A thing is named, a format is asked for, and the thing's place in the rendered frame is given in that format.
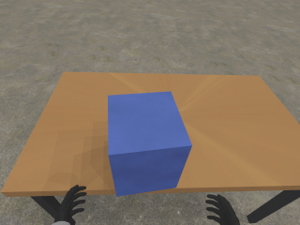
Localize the left robot hand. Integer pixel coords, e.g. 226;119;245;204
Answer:
54;185;87;223

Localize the table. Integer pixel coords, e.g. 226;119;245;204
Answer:
0;71;300;225

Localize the carton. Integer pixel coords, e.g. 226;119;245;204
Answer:
108;91;192;197

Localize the right robot hand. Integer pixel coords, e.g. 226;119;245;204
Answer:
205;194;240;225

